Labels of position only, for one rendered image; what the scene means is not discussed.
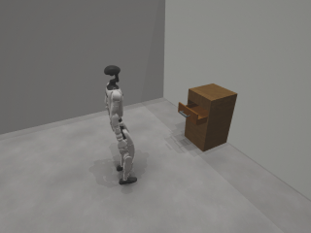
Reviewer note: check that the left robot thigh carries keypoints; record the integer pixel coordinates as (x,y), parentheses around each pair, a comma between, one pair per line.
(125,127)

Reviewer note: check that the right robot forearm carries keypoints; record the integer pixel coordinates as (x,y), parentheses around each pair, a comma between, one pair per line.
(116,126)

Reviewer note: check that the cabinet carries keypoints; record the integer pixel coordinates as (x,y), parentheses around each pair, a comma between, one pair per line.
(220,103)

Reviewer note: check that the right robot hand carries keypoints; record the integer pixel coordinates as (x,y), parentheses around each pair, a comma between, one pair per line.
(122,144)

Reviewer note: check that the left robot upper arm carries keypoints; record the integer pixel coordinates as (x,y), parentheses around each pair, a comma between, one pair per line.
(106,101)

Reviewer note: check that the robot torso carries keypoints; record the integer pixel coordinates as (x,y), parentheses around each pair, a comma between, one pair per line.
(120,109)

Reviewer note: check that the right robot upper arm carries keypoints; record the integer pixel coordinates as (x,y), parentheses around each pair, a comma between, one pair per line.
(115,102)

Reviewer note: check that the drawer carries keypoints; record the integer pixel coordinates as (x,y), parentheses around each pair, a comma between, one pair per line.
(195,113)

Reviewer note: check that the handle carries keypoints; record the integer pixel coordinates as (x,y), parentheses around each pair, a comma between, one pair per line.
(181,112)

